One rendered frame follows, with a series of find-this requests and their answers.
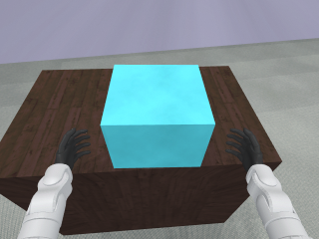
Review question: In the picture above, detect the robot left hand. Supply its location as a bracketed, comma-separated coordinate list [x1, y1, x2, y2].
[54, 128, 91, 171]

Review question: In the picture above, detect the robot left forearm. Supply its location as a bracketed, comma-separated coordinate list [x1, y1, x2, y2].
[17, 163, 73, 239]

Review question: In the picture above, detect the robot right forearm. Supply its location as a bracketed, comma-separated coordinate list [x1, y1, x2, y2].
[245, 164, 313, 239]

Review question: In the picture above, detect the robot right hand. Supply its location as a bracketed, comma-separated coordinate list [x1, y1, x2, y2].
[225, 127, 264, 172]

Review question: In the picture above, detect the pedestal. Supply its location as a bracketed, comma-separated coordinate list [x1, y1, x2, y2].
[0, 66, 282, 236]

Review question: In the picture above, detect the carton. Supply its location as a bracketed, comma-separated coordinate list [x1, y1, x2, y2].
[100, 65, 215, 168]

